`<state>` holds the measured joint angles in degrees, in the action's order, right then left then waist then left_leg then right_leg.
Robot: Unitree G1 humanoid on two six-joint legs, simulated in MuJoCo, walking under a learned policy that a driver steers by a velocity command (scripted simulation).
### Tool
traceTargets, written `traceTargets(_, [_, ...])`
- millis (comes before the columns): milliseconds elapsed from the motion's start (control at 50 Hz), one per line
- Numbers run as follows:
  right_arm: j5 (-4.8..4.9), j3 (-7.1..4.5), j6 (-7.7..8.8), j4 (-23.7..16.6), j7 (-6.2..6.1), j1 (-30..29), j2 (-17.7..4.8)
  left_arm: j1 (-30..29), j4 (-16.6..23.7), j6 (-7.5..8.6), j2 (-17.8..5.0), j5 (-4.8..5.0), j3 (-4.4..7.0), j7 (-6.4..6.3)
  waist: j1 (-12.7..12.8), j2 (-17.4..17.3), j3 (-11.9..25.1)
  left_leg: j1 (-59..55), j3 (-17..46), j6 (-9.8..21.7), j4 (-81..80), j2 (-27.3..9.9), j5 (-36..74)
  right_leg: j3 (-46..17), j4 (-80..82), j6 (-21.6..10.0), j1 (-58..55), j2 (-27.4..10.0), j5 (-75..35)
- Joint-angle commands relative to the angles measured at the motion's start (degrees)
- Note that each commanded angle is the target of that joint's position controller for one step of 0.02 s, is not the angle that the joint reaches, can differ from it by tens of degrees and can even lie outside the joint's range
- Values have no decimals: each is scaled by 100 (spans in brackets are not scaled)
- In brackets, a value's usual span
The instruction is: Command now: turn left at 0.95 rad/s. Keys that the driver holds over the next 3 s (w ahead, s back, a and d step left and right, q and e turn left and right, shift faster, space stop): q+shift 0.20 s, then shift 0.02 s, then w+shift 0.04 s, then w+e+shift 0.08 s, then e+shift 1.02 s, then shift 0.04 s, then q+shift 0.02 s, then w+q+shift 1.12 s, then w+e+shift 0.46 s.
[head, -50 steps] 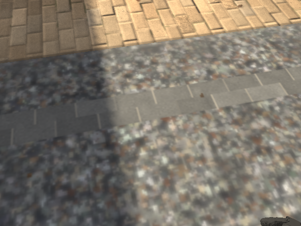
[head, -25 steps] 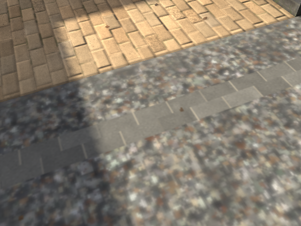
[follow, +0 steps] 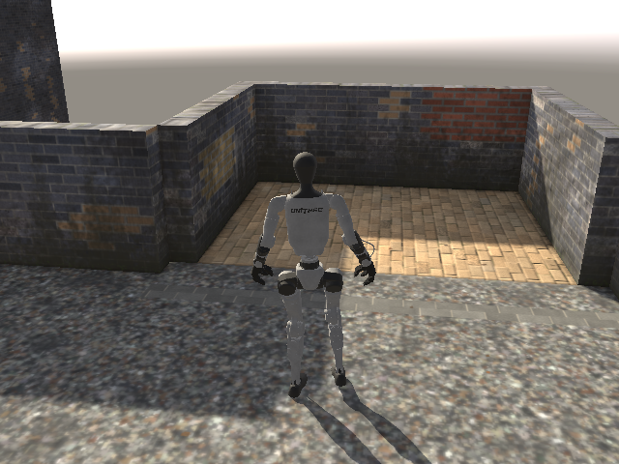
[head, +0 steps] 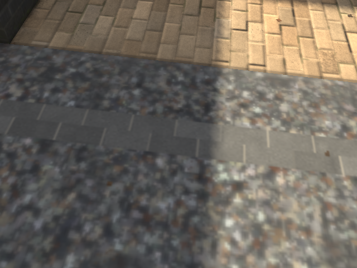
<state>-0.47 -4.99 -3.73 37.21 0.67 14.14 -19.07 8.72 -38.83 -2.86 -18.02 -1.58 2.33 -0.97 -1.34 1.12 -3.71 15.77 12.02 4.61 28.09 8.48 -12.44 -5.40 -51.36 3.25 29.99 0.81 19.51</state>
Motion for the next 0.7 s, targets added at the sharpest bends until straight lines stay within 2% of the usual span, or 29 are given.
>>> traceTargets(20, [-46,-313,51,-322,-8,146,-1061,-385,496,144,-463,31,78,-26,-155,-787,549,-725,1965,769,-603,-1403,1052,-60,393,-79,276,202,15])
traceTargets(100, [-64,-333,56,-351,34,-80,-1078,-270,482,240,-547,123,69,-66,-58,-943,595,-474,2386,588,-421,-1236,1654,-132,1174,-230,-556,411,96])
traceTargets(140, [-30,-319,71,-389,42,-335,-1018,35,418,285,-589,153,84,-128,171,-990,571,-97,2502,296,-348,-1023,1380,-143,2129,-274,-1427,436,-134])
traceTargets(160, [34,-285,91,-403,31,-464,-926,262,367,325,-632,125,102,-188,359,-830,553,304,2338,28,-125,-776,840,-187,3016,-308,-2120,257,-596])
traceTargets(180, [77,-183,129,-382,21,-78,-508,221,405,345,-1008,73,179,-255,135,160,784,868,1602,-316,693,-258,-1126,-1140,3664,-548,-2898,-895,-232])
traceTargets(200, [54,-155,131,-432,-23,150,-374,-84,603,292,-1437,52,232,-240,46,1207,828,1676,84,-527,2074,585,-2287,-2785,4042,-1155,-2993,-2215,112])
traceTargets(220, [-186,-280,125,-365,-23,23,-980,21,516,245,-1157,-10,192,-181,75,754,689,1648,-128,-590,2874,63,-1998,-2636,3845,-1486,-2434,-2260,-613])
traceTargets(240, [-212,-293,121,-285,39,-8,-999,100,472,226,-831,-28,122,-129,75,583,714,1628,-175,-514,3166,-175,-1483,-2148,3848,-1416,-2370,-1926,368])
traceTargets(260, [-221,-249,107,-234,133,14,-892,23,447,225,-762,-31,113,-80,80,711,556,1714,-272,-480,3412,-243,-1095,-1719,3960,-1246,-2205,-1558,1076])
traceTargets(280, [-208,-200,105,-173,237,80,-788,64,394,246,-767,-27,115,-51,91,962,592,1757,-380,-479,3627,-245,-880,-1564,4083,-1135,-2246,-1283,1591])
traceTargets(300, [-192,-128,125,-91,311,174,-660,215,325,295,-726,-37,108,-17,148,1028,543,1831,-450,-483,3732,-238,-836,-1510,4190,-1145,-2244,-1175,1846])
traceTargets(340, [-202,-5,226,-59,353,-69,-447,640,72,433,-683,-12,127,90,294,727,268,1943,-377,-457,3375,-208,-678,-1576,4323,-1220,-2218,-1135,1841])
traceTargets(360, [-235,29,272,-70,341,-257,-421,776,-45,473,-663,36,138,113,312,587,96,1951,-526,-473,2966,-309,-647,-1553,4330,-1290,-2282,-1083,1422])
traceTargets(380, [-268,76,305,-70,315,-385,-369,826,-118,492,-657,73,149,128,284,572,9,1848,-882,-537,2494,-491,-645,-1465,4283,-1353,-2312,-994,853])
traceTargets(400, [-256,137,340,-69,270,-528,-266,864,-162,503,-671,83,166,142,325,636,-38,1650,-1093,-617,1991,-532,-773,-1384,4170,-1417,-2287,-878,212])
traceTargets(440, [-172,254,396,-103,163,-738,-47,976,-265,470,-805,45,240,172,372,821,6,958,-1237,-680,1014,-419,-1280,-1272,3837,-1489,-2057,-728,-777])
traceTargets(460, [-109,264,399,-116,95,-735,-51,1042,-306,422,-942,20,305,191,352,940,51,641,-1300,-662,652,-309,-1458,-1316,3622,-1526,-1950,-723,-1247])
traceTargets(480, [-48,257,405,-115,6,-600,-102,1076,-320,375,-1035,29,362,207,275,991,158,312,-1332,-616,291,-222,-1195,-1446,3412,-1518,-1886,-741,-1760])
traceTargets(500, [-19,257,433,-79,-93,-383,-122,1005,-311,336,-1032,77,385,202,88,927,280,-172,-1293,-544,-307,-206,-626,-1507,3140,-1405,-1750,-658,-2082])
traceTargets(520, [-29,245,486,-27,-188,-131,-189,893,-277,321,-942,145,383,174,-112,786,449,-939,-1158,-470,-938,-313,88,-1502,2814,-1181,-1394,-486,-2017])
traceTargets(540, [-78,169,547,28,-273,156,-510,806,-190,363,-702,212,339,143,-240,473,753,-1975,-746,-371,-986,-883,243,-1354,2351,-883,-695,-254,-1383])
traceTargets(560, [-175,74,553,14,-365,564,-1000,732,72,405,-103,303,186,151,-402,-728,1178,-2855,648,-7,-1280,-2449,-532,-663,1099,-557,274,192,320])
traceTargets(580, [-166,-30,462,36,-378,337,-1418,812,177,357,-243,151,202,90,-243,-1443,796,-1916,1636,570,-1521,-3451,-151,246,158,-516,738,520,1545])
traceTargets(600, [-119,76,440,7,-345,195,-906,857,75,277,-657,25,321,68,-128,-862,473,-1617,1219,755,-1345,-3280,439,201,-525,-518,707,12,1411])
traceTargets(620, [-78,211,454,-51,-318,-96,-444,970,-81,212,-622,32,363,102,50,-671,255,-1421,593,662,-1276,-2890,1003,211,-795,-472,665,-58,1111])
traceTargets(640, [-72,281,449,-117,-318,-357,-220,1148,-192,143,-556,50,381,140,197,-721,161,-1282,-22,515,-1229,-2560,1629,272,-985,-368,574,-124,820])
traceTargets(660, [-73,302,467,-114,-346,-401,-175,1187,-203,81,-527,33,394,206,231,-957,203,-1283,-458,490,-1156,-2402,2423,409,-1211,-277,561,-142,593])
traceTargets(700, [-96,280,467,-67,-333,-336,-184,1079,-123,8,-398,62,360,322,225,-991,292,-1290,-1058,471,-996,-2257,3373,574,-1265,-130,537,-165,303])
